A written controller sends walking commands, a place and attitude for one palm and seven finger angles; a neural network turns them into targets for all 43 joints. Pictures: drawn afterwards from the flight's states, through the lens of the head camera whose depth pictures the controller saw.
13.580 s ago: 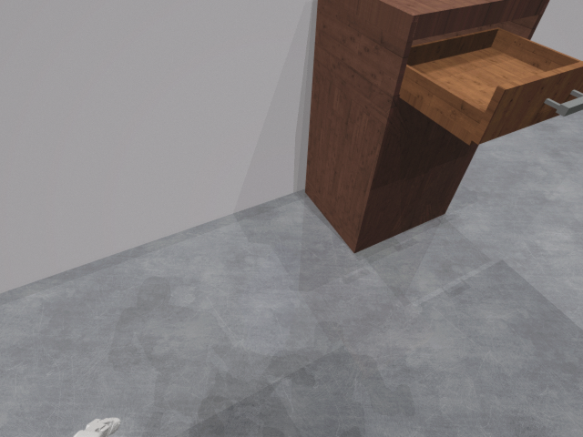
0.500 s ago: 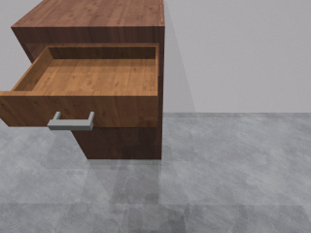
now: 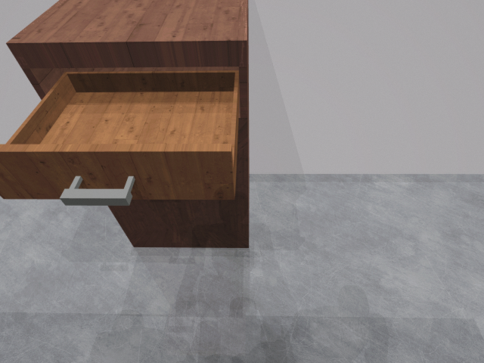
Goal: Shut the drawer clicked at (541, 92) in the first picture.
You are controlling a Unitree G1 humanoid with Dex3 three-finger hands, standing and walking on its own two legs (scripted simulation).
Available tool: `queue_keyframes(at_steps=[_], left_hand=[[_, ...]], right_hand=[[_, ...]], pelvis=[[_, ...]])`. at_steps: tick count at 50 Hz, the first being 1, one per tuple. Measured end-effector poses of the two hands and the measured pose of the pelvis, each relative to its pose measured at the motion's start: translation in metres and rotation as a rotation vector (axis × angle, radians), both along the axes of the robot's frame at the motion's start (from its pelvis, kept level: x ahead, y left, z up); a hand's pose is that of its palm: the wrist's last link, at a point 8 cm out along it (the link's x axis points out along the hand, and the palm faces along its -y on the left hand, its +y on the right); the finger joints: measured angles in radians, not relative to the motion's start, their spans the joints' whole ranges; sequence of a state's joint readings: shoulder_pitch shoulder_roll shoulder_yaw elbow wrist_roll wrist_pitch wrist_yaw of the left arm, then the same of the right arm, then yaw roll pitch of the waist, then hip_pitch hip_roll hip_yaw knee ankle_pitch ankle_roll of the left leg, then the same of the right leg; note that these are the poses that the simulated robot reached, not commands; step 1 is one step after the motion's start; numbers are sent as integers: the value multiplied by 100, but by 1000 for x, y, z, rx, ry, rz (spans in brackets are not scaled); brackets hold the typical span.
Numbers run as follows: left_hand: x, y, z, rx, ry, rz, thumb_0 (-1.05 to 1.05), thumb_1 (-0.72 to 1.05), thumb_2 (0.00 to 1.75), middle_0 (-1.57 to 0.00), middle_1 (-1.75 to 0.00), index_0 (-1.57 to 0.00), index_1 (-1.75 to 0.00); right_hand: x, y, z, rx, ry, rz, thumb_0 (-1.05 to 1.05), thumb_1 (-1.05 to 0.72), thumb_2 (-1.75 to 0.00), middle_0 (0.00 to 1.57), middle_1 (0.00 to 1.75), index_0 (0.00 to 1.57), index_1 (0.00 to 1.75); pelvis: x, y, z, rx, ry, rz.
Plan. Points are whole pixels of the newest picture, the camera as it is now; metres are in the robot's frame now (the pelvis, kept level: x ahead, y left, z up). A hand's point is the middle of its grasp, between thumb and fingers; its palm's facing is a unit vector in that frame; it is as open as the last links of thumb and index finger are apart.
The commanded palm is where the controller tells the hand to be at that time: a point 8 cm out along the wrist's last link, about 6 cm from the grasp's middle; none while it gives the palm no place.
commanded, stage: shuffle to correct the standing spot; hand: left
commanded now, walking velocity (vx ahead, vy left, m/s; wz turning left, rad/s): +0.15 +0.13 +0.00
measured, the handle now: (100, 188) +0.40 +0.29 +0.05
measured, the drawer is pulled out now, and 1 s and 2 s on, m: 0.29 0.29 0.29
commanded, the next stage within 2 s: come to a stop and stand still in 0.58 s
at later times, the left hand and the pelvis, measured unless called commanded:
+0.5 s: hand out of the picture +0.05 +0.21 -0.19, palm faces +0.10 -0.97 -0.21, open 7.4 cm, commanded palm none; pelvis +0.05 +0.03 -0.01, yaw +2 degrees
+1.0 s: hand (149, 333) +0.20 +0.21 -0.17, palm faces +0.02 -0.97 -0.23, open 7.3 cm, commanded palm none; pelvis +0.12 +0.04 -0.01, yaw +2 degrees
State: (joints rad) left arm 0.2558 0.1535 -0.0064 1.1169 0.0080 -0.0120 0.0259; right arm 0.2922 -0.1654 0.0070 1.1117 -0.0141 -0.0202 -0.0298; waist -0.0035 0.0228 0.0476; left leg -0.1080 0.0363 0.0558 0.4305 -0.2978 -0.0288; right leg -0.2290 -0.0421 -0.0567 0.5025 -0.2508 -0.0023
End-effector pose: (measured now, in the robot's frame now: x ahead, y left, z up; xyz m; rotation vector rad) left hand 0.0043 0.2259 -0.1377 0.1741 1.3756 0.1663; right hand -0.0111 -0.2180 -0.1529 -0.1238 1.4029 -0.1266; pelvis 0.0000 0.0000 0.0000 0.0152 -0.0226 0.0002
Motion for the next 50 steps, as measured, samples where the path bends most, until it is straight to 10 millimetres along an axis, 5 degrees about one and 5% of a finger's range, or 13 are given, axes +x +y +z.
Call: queue_keyframes(at_steps=[13, 21, 31, 37, 43, 50], left_hand=[[-8, -1, -15, -54, 40, 52, 0, 91, 89, -21, -30, -20, -30], [28, 20, -17, -20, 11, 41, 0, 90, 89, -20, -30, -20, -30], [41, 58, -30, -20, 48, 80, 0, 90, 89, -20, -30, -20, -30], [100, 67, -10, -9, -27, 32, 0, 91, 89, -20, -30, -20, -30], [166, 53, 4, 1, -153, 0, 0, 91, 89, -20, -30, -20, -30], [190, 30, 2, 10, -186, -41, 0, 91, 89, -20, -30, -20, -30]], right_hand=[[6, -4, 4, -43, 40, 15, 1, -91, -90, 19, 30, 20, 30], [7, 19, -7, -12, 87, -5, 1, -91, -90, 19, 30, 20, 30], [90, 44, -5, -48, -79, 31, 1, -91, -90, 20, 30, 20, 30], [100, 61, 4, -22, -70, 16, 0, -91, -90, 19, 30, 20, 30], [104, 70, -1, 30, 9, 25, 1, -91, -90, 20, 30, 20, 30], [127, 51, -15, 37, 9, -39, 1, -91, -90, 20, 30, 21, 30]], pelvis=[[18, 8, -6, -15, 10, 6], [42, 18, -15, -15, 15, 3], [66, 53, -22, -1, 8, 15], [88, 60, -7, 5, 25, 11], [105, 54, -3, 18, 24, 27], [117, 38, -10, 23, 20, 37]])
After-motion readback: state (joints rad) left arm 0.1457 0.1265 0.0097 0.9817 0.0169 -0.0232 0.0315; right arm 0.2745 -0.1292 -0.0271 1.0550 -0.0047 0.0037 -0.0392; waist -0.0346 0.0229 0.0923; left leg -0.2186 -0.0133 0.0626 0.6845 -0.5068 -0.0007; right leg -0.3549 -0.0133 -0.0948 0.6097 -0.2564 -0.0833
